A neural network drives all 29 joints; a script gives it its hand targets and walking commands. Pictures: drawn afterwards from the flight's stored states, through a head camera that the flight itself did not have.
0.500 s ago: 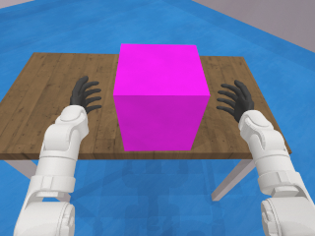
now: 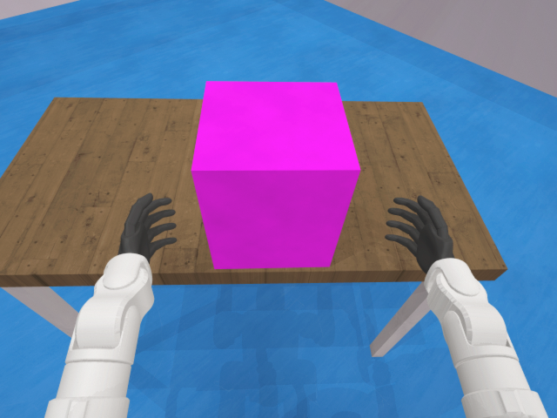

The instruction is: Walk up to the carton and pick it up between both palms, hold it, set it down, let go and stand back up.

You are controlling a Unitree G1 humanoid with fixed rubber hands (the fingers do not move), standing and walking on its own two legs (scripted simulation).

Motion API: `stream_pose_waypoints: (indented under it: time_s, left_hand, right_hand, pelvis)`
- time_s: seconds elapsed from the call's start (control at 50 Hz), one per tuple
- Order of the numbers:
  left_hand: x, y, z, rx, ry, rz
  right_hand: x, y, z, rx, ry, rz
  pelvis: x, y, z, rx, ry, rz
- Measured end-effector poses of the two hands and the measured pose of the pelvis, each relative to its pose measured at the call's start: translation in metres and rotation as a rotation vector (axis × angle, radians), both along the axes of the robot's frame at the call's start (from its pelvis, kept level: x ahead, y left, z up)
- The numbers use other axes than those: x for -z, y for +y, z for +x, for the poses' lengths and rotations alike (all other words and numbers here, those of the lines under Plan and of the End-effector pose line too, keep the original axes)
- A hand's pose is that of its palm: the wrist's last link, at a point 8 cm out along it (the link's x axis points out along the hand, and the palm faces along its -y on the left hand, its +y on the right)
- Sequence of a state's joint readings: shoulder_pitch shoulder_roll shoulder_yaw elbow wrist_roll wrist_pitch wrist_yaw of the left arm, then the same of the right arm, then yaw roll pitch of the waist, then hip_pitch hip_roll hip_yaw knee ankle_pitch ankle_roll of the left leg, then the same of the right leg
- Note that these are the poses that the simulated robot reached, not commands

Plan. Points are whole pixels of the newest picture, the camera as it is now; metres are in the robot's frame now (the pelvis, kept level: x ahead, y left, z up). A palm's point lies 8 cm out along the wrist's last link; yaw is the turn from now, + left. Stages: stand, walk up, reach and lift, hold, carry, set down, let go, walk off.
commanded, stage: set down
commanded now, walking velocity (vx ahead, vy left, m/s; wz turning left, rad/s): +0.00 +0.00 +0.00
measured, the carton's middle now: (272, 180) +0.47 +0.01 +0.05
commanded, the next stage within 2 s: let go in 1.60 s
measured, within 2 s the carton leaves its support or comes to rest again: neither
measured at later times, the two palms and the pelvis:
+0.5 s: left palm (128, 325) +0.23 +0.20 +0.01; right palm (428, 322) +0.24 -0.21 +0.01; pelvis +0.02 +0.00 +0.00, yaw +1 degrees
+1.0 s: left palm (115, 366) +0.20 +0.23 -0.05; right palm (408, 360) +0.20 -0.19 -0.04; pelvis +0.03 +0.03 +0.00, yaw +0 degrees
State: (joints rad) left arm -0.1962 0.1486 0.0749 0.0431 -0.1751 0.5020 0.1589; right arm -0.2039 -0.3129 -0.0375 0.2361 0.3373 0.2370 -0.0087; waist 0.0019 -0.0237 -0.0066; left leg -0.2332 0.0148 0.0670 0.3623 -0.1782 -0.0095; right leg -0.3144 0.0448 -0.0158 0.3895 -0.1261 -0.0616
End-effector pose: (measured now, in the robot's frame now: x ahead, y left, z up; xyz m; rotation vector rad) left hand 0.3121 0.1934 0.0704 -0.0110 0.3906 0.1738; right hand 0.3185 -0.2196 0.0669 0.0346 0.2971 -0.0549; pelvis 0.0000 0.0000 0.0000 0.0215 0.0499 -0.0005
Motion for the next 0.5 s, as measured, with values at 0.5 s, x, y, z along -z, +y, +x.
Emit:
stream_pose_waypoints:
  time_s: [0.5]
  left_hand:
    - [0.062, 0.01, -0.079, -0.013, 0.035, 0.032]
  right_hand:
    - [0.054, 0.01, -0.081, 0.017, 0.084, -0.032]
  pelvis:
    - [-0.001, -0.001, 0.018, -0.021, -0.051, -0.003]
